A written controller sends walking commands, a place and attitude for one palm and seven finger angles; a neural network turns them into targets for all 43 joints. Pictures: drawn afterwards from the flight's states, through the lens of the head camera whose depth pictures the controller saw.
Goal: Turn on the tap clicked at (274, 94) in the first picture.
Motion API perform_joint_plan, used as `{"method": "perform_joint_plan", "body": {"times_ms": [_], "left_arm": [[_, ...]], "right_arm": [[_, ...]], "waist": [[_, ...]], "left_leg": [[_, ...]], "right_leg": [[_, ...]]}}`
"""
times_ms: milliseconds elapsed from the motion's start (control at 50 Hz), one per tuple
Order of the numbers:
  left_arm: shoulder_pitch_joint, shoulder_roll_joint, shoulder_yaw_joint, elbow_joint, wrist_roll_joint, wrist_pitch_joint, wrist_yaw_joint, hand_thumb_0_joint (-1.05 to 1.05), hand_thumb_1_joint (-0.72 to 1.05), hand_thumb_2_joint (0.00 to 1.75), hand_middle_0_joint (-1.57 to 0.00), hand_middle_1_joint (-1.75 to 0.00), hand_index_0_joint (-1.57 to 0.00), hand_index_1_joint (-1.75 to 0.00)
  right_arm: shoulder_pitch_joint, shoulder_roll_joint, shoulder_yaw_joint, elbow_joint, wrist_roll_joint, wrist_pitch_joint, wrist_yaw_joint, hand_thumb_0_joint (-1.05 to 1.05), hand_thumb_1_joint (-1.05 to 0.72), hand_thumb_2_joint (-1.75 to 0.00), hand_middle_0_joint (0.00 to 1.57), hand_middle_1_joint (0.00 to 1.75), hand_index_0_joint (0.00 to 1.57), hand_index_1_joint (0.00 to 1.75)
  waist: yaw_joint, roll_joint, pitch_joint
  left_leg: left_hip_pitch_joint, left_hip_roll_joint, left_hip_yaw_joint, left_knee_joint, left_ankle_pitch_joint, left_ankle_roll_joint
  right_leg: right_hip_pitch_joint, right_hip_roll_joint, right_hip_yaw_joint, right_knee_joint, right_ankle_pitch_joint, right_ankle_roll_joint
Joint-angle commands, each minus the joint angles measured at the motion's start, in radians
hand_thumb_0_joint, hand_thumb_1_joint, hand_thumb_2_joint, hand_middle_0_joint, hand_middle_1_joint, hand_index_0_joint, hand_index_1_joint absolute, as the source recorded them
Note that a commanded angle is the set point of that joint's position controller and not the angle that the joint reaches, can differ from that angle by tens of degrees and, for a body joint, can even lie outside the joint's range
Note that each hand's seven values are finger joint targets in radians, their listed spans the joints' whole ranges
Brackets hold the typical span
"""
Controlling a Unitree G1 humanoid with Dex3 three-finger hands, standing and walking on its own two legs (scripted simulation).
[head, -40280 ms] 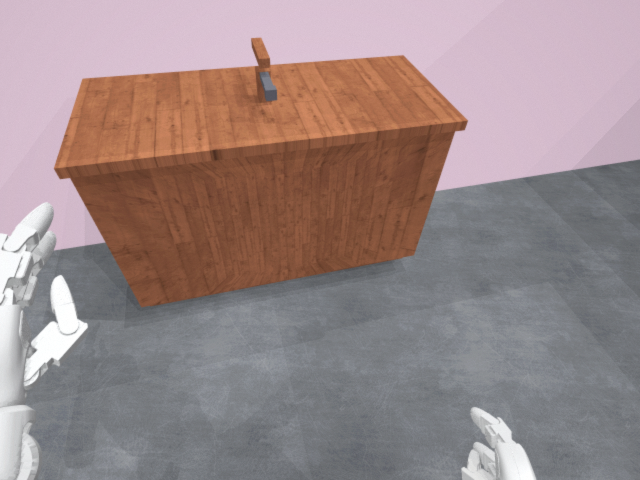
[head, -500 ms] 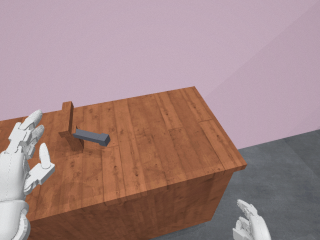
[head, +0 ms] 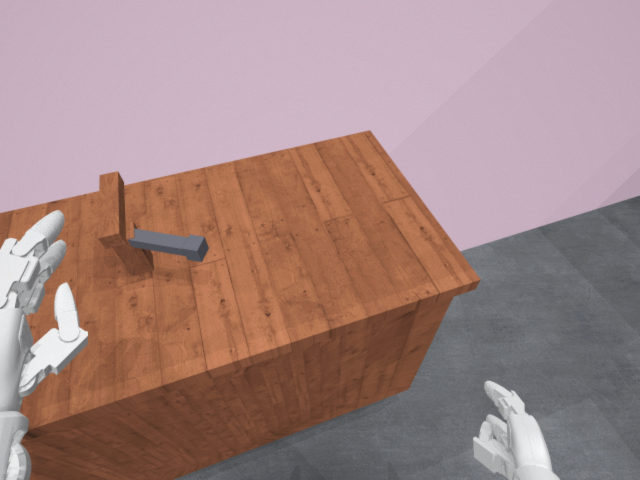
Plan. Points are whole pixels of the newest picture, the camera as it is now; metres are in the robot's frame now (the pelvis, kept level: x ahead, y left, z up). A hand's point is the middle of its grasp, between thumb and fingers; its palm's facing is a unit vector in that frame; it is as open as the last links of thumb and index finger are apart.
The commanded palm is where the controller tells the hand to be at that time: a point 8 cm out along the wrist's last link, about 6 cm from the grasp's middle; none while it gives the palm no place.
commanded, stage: step back with the hand held close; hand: left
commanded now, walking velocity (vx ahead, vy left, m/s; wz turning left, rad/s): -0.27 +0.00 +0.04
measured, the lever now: (195, 248) +0.42 +0.23 +0.01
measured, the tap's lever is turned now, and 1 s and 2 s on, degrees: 58 58 58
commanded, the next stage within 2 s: stop stepping back and stand still in 0.94 s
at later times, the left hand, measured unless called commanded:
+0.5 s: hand (30, 414) +0.14 +0.24 +0.16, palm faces +0.41 -0.82 -0.40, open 7.4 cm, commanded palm +0.09 +0.28 +0.18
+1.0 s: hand out of the picture +0.07 +0.25 +0.17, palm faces +0.45 -0.81 -0.36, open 7.4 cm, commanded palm +0.00 +0.28 +0.18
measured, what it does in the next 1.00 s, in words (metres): walks backwards: left foot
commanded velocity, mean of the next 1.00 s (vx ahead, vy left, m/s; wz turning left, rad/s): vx -0.35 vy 0.00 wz -0.01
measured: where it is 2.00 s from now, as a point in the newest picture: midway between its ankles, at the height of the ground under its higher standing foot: outside the picture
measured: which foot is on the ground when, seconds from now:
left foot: down 0.00-0.74, up 0.76-0.90, down 0.92-1.00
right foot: down 0.00-0.92, up 0.94-1.00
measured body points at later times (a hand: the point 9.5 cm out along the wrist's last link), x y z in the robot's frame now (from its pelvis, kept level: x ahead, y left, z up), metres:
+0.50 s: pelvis -0.07 +0.00 -0.01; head -0.04 +0.00 +0.43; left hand +0.11 +0.28 +0.18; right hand +0.12 -0.23 -0.10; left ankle +0.04 +0.11 -0.73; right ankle +0.00 -0.13 -0.74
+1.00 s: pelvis -0.14 -0.01 -0.02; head -0.10 +0.02 +0.43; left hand +0.04 +0.29 +0.19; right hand +0.06 -0.23 -0.09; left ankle -0.10 +0.12 -0.74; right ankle -0.05 -0.13 -0.70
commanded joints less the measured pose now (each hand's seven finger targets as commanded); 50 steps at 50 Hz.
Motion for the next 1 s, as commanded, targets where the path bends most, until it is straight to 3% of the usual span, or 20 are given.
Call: {"method": "perform_joint_plan", "body": {"times_ms": [0, 240, 420, 500, 560, 580, 620, 660, 680, 700, 720, 740, 780, 820, 840, 860, 880, 900, 920, 980], "left_arm": [[-0.035, 0.196, 0.173, -0.253, 0.001, -0.081, 0.042, 0.0, 0.9, 0.9, -0.2, -0.3, -0.2, -0.3], [-0.076, 0.148, 0.141, -0.257, 0.031, -0.1, 0.062, 0.0, 0.9, 0.9, -0.2, -0.3, -0.2, -0.3], [-0.064, 0.16, 0.144, -0.295, 0.02, -0.092, 0.08, 0.0, 0.9, 0.9, -0.2, -0.3, -0.2, -0.3], [-0.061, 0.199, 0.18, -0.327, 0.019, -0.098, 0.09, 0.0, 0.9, 0.9, -0.2, -0.3, -0.2, -0.3], [-0.042, 0.173, 0.187, -0.324, 0.029, -0.115, 0.089, 0.0, 0.9, 0.9, -0.2, -0.3, -0.2, -0.3], [-0.045, 0.172, 0.198, -0.312, 0.038, -0.121, 0.087, 0.0, 0.9, 0.9, -0.2, -0.3, -0.2, -0.3], [-0.056, 0.153, 0.186, -0.3, 0.043, -0.126, 0.08, 0.0, 0.9, 0.9, -0.2, -0.3, -0.2, -0.3], [-0.059, 0.159, 0.179, -0.289, 0.04, -0.125, 0.074, 0.0, 0.9, 0.9, -0.2, -0.3, -0.2, -0.3], [-0.064, 0.157, 0.164, -0.299, 0.039, -0.123, 0.072, 0.0, 0.9, 0.9, -0.2, -0.3, -0.2, -0.3], [-0.072, 0.197, 0.186, -0.325, 0.036, -0.122, 0.078, 0.0, 0.9, 0.9, -0.2, -0.3, -0.2, -0.3], [-0.084, 0.17, 0.145, -0.336, 0.031, -0.112, 0.083, 0.0, 0.9, 0.9, -0.2, -0.3, -0.2, -0.3], [-0.078, 0.173, 0.138, -0.312, 0.031, -0.094, 0.089, 0.0, 0.9, 0.9, -0.2, -0.3, -0.2, -0.3], [-0.079, 0.175, 0.146, -0.332, 0.027, -0.086, 0.08, 0.0, 0.9, 0.9, -0.2, -0.3, -0.2, -0.3], [-0.087, 0.192, 0.175, -0.335, 0.026, -0.09, 0.077, 0.0, 0.9, 0.9, -0.2, -0.3, -0.2, -0.3], [-0.073, 0.185, 0.178, -0.321, 0.024, -0.095, 0.078, 0.0, 0.9, 0.9, -0.2, -0.3, -0.2, -0.3], [-0.078, 0.185, 0.18, -0.344, 0.018, -0.105, 0.076, 0.0, 0.9, 0.9, -0.2, -0.3, -0.2, -0.3], [-0.089, 0.175, 0.179, -0.383, 0.017, -0.126, 0.079, 0.0, 0.9, 0.9, -0.2, -0.3, -0.2, -0.3], [-0.094, 0.193, 0.196, -0.377, 0.025, -0.129, 0.092, 0.0, 0.9, 0.9, -0.2, -0.3, -0.2, -0.3], [-0.075, 0.167, 0.186, -0.356, 0.013, -0.134, 0.086, 0.0, 0.9, 0.9, -0.2, -0.3, -0.2, -0.3], [-0.104, 0.131, 0.162, -0.357, 0.0, -0.112, 0.078, 0.0, 0.9, 0.9, -0.2, -0.3, -0.2, -0.3]], "right_arm": [[-0.111, -0.109, -0.036, -0.167, 0.0, -0.066, -0.012, 0.0, -0.9, -0.9, 0.2, 0.3, 0.2, 0.3], [-0.083, -0.117, -0.034, -0.147, -0.001, -0.115, -0.01, 0.0, -0.9, -0.9, 0.2, 0.3, 0.2, 0.3], [-0.059, -0.102, -0.034, -0.113, -0.005, -0.118, 0.0, 0.0, -0.9, -0.9, 0.2, 0.3, 0.2, 0.3], [-0.075, -0.114, -0.036, -0.12, -0.006, -0.118, 0.0, 0.0, -0.9, -0.9, 0.2, 0.3, 0.2, 0.3], [-0.082, -0.117, -0.037, -0.132, -0.007, -0.13, -0.001, 0.0, -0.9, -0.9, 0.2, 0.3, 0.2, 0.3], [-0.079, -0.121, -0.041, -0.131, -0.009, -0.134, -0.001, 0.0, -0.9, -0.9, 0.2, 0.3, 0.2, 0.3], [-0.063, -0.114, -0.043, -0.121, -0.013, -0.137, 0.002, 0.0, -0.9, -0.9, 0.2, 0.3, 0.2, 0.3], [-0.064, -0.107, -0.043, -0.12, -0.01, -0.141, 0.008, 0.0, -0.9, -0.9, 0.2, 0.3, 0.2, 0.3], [-0.06, -0.1, -0.044, -0.123, -0.008, -0.141, 0.01, 0.0, -0.9, -0.9, 0.2, 0.3, 0.2, 0.3], [-0.049, -0.098, -0.047, -0.116, -0.012, -0.14, 0.009, 0.0, -0.9, -0.9, 0.2, 0.3, 0.2, 0.3], [-0.032, -0.089, -0.044, -0.092, -0.013, -0.136, 0.016, 0.0, -0.9, -0.9, 0.2, 0.3, 0.2, 0.3], [-0.032, -0.076, -0.039, -0.071, -0.019, -0.126, 0.029, 0.0, -0.9, -0.9, 0.2, 0.3, 0.2, 0.3], [-0.054, -0.062, -0.029, -0.075, -0.016, -0.118, 0.037, 0.0, -0.9, -0.9, 0.2, 0.3, 0.2, 0.3], [-0.066, -0.066, -0.023, -0.087, -0.016, -0.113, 0.029, 0.0, -0.9, -0.9, 0.2, 0.3, 0.2, 0.3], [-0.05, -0.07, -0.023, -0.078, -0.018, -0.112, 0.026, 0.0, -0.9, -0.9, 0.2, 0.3, 0.2, 0.3], [-0.036, -0.095, -0.034, -0.078, -0.021, -0.115, 0.023, 0.0, -0.9, -0.9, 0.2, 0.3, 0.2, 0.3], [-0.044, -0.127, -0.045, -0.096, -0.023, -0.127, 0.018, 0.0, -0.9, -0.9, 0.2, 0.3, 0.2, 0.3], [-0.048, -0.118, -0.05, -0.101, -0.035, -0.139, 0.013, 0.0, -0.9, -0.9, 0.2, 0.3, 0.2, 0.3], [-0.013, -0.084, -0.052, -0.083, -0.029, -0.157, 0.024, 0.0, -0.9, -0.9, 0.2, 0.3, 0.2, 0.3], [-0.004, -0.1, -0.075, -0.051, -0.021, -0.188, 0.046, 0.0, -0.9, -0.9, 0.2, 0.3, 0.2, 0.3]], "waist": [[0.01, 0.063, -0.189], [-0.006, 0.062, -0.125], [-0.024, -0.071, -0.157], [-0.023, 0.005, -0.145], [-0.013, 0.141, -0.153], [-0.013, 0.16, -0.147], [-0.014, 0.167, -0.149], [-0.007, 0.092, -0.137], [-0.009, -0.002, -0.128], [-0.014, -0.112, -0.134], [-0.021, -0.193, -0.141], [-0.023, -0.236, -0.158], [-0.033, -0.244, -0.155], [-0.037, -0.233, -0.127], [-0.042, -0.178, -0.138], [-0.044, -0.082, -0.139], [-0.032, 0.166, -0.137], [-0.033, 0.337, -0.152], [-0.046, 0.253, -0.209], [-0.033, 0.119, -0.176]], "left_leg": [[0.076, 0.096, -0.091, -0.101, 0.078, 0.033], [-0.134, 0.118, -0.158, -0.16, -0.347, 0.055], [0.0, 0.06, -0.091, 0.08, -0.212, 0.017], [-0.069, 0.1, -0.15, -0.009, -0.259, 0.03], [-0.244, 0.193, -0.234, -0.193, -0.405, 0.07], [-0.34, 0.223, -0.263, -0.237, -0.495, 0.09], [-0.355, 0.243, -0.277, -0.244, -0.462, 0.103], [-0.323, 0.195, -0.187, -0.121, -0.419, 0.081], [-0.273, 0.123, -0.109, -0.008, -0.443, 0.045], [-0.164, 0.054, -0.05, 0.17, -0.406, 0.005], [-0.059, 0.004, 0.006, 0.389, -0.321, -0.026], [-0.003, -0.012, 0.021, 0.562, -0.282, -0.031], [-0.048, 0.011, 0.004, 0.58, -0.283, -0.024], [-0.035, 0.03, 0.012, 0.296, -0.267, -0.015], [0.01, 0.015, 0.041, 0.124, -0.218, -0.008], [0.025, 0.055, -0.007, -0.072, -0.196, 0.016], [0.022, 0.234, -0.224, -0.176, -0.099, 0.097], [0.032, 0.396, -0.345, -0.213, 0.192, 0.154], [0.002, 0.401, -0.295, -0.214, 0.17, 0.155], [0.116, 0.325, -0.14, -0.095, 0.458, 0.144]], "right_leg": [[-0.008, -0.051, 0.002, -0.027, 0.162, -0.017], [-0.021, -0.025, 0.01, 0.01, -0.056, -0.012], [-0.199, -0.152, 0.104, -0.071, -0.032, -0.08], [-0.185, -0.112, 0.072, -0.004, -0.063, -0.057], [-0.024, -0.011, -0.003, 0.163, -0.1, -0.011], [0.052, 0.012, -0.007, 0.225, -0.119, -0.004], [0.074, 0.026, -0.006, 0.269, -0.09, -0.005], [0.021, -0.018, 0.03, 0.156, -0.077, -0.026], [-0.078, -0.074, 0.096, 0.033, -0.154, -0.05], [-0.227, -0.179, 0.24, -0.111, -0.259, -0.098], [-0.349, -0.314, 0.348, -0.215, -0.291, -0.162], [-0.408, -0.383, 0.367, -0.265, -0.296, -0.198], [-0.304, -0.339, 0.247, -0.191, -0.022, -0.185], [-0.216, -0.282, 0.174, -0.105, 0.156, -0.139], [-0.194, -0.254, 0.149, -0.062, 0.159, -0.108], [-0.179, -0.198, 0.119, 0.028, 0.127, -0.068], [-0.245, -0.074, 0.045, 0.198, 0.037, -0.015], [-0.299, 0.01, -0.019, 0.446, -0.215, 0.01], [-0.283, 0.018, 0.05, 0.669, -0.27, -0.008], [-0.352, 0.006, 0.049, 0.647, -0.203, 0.014]]}}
